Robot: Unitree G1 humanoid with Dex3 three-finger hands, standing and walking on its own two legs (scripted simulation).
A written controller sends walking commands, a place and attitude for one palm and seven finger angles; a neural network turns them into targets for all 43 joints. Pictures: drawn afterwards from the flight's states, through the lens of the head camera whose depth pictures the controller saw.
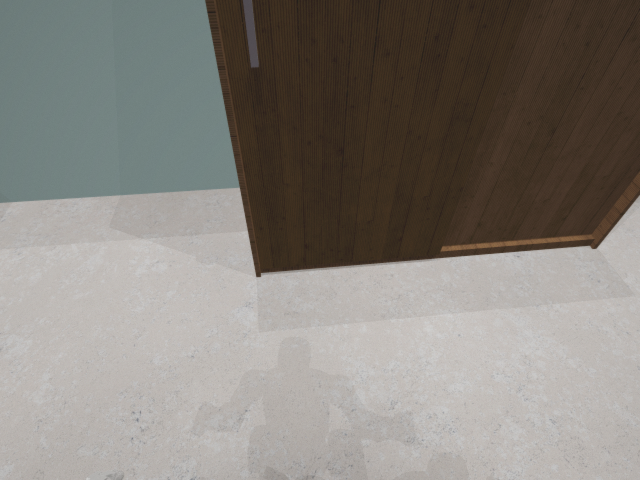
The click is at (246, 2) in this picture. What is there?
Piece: wardrobe's sliding door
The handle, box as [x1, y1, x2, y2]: [243, 0, 258, 67]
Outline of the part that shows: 243,0 251,67 258,66 252,5 251,0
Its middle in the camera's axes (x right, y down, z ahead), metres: -0.16 -0.47 +0.84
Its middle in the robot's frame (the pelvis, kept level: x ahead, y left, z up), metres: +0.96 +0.21 +0.18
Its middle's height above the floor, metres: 0.96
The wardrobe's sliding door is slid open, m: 0.00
